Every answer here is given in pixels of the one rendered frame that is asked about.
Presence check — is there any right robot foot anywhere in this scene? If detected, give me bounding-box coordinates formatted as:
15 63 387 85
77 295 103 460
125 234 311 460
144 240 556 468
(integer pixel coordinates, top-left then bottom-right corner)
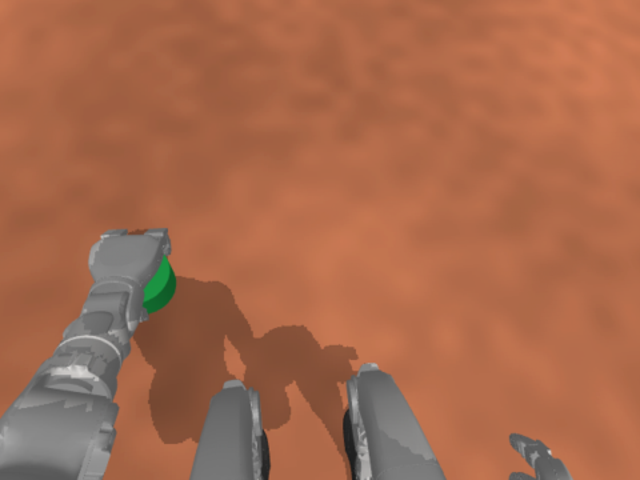
343 409 371 480

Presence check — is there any left robot arm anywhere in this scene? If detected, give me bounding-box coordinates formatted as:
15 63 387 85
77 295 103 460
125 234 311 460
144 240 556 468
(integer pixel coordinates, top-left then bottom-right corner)
0 276 145 480

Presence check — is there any right robot hand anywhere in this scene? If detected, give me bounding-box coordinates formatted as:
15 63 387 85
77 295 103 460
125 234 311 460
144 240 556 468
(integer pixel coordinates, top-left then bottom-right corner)
509 433 573 480

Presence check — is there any tin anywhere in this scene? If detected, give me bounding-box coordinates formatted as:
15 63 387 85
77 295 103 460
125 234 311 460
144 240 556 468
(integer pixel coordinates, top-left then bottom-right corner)
142 255 176 314

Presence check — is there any left robot hand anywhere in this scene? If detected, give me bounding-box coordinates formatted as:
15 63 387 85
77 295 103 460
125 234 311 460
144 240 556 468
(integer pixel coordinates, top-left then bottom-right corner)
88 228 171 322

